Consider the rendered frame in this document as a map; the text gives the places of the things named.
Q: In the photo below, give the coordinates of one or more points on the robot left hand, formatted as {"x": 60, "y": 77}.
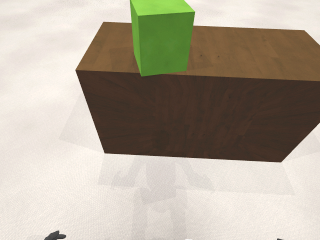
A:
{"x": 55, "y": 236}

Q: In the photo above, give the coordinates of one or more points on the pedestal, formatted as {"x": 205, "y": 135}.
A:
{"x": 248, "y": 94}

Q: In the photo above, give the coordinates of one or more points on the carton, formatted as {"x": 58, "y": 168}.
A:
{"x": 162, "y": 32}

